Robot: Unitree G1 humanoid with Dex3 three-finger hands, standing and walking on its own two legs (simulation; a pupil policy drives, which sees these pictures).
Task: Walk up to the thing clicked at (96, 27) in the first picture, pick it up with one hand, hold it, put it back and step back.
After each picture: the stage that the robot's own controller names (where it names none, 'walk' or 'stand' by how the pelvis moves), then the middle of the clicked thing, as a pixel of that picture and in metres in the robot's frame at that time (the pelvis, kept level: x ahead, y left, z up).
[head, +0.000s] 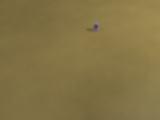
stand; (96, 26) +1.76 -0.23 -0.72
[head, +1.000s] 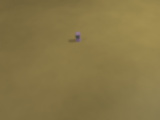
walk; (78, 37) +1.63 +0.12 -0.71
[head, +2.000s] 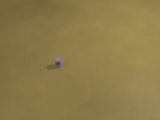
walk; (58, 62) +1.08 +0.28 -0.72
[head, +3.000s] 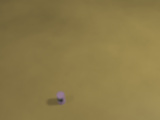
walk; (61, 98) +0.69 +0.21 -0.71
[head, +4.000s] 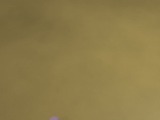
stand; out of the picture +0.44 +0.16 -0.71
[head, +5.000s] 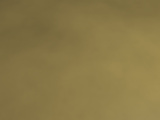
stand; out of the picture +0.39 +0.16 -0.71
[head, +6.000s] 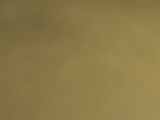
stand; out of the picture +0.40 +0.20 -0.71
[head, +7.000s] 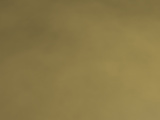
stand; out of the picture +0.38 +0.20 -0.73
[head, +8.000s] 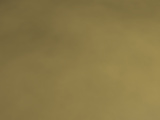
stand; out of the picture +0.36 +0.20 -0.73
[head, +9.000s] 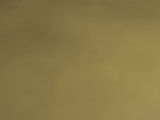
stand; out of the picture +0.36 +0.20 -0.73
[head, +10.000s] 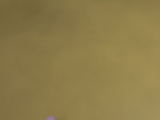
go down; out of the picture +0.38 +0.20 -0.70
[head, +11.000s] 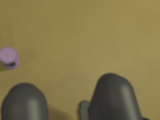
go down; (10, 58) +0.46 +0.22 -0.28
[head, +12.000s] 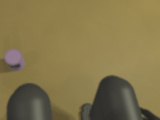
close in; (15, 60) +0.46 +0.22 -0.29
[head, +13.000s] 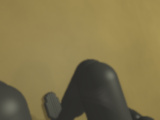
close in; out of the picture +0.45 +0.26 -0.23
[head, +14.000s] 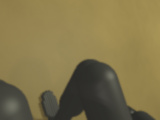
close; out of the picture +0.43 +0.26 -0.23
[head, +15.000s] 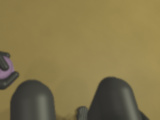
lift; (3, 72) +0.35 +0.25 -0.13
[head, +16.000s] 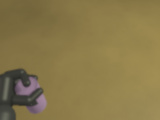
hold; (32, 96) +0.32 +0.17 +0.01
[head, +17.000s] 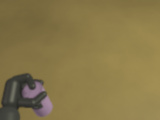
hold; (38, 99) +0.31 +0.16 -0.02
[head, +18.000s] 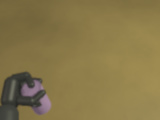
hold; (37, 98) +0.32 +0.17 -0.02
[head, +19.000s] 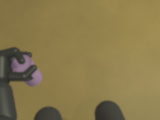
crouch; (28, 71) +0.40 +0.17 -0.09
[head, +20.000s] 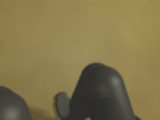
lower; out of the picture +0.43 +0.24 -0.23
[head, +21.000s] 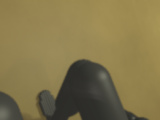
lower; out of the picture +0.43 +0.27 -0.24
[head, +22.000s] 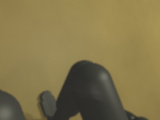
lower; out of the picture +0.43 +0.26 -0.24
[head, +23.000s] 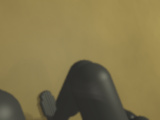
lower; out of the picture +0.43 +0.26 -0.24
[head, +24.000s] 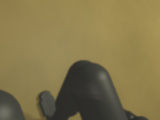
lower; out of the picture +0.43 +0.27 -0.24
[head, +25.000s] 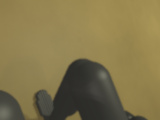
withdraw; out of the picture +0.42 +0.25 -0.23
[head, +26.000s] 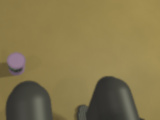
stand; (16, 64) +0.43 +0.21 -0.28
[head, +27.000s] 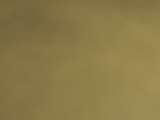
stand; out of the picture +0.35 +0.15 -0.65
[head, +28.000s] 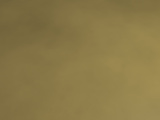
stand; out of the picture +0.37 +0.16 -0.67
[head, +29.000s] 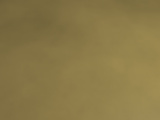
stand; out of the picture +0.37 +0.16 -0.68
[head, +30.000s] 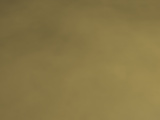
walk; out of the picture +0.38 +0.16 -0.73
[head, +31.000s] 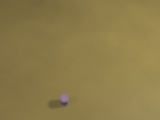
walk; (64, 100) +0.53 +0.09 -0.70
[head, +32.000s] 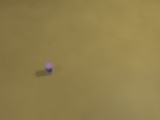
walk; (49, 68) +0.82 +0.24 -0.70
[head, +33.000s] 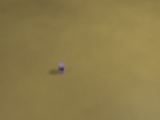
stand; (61, 68) +1.01 +0.18 -0.71
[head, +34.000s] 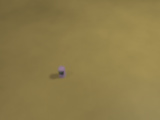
stand; (62, 72) +1.01 +0.18 -0.73
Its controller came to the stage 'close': yes
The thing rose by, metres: 0.70
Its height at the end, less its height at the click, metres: +0.00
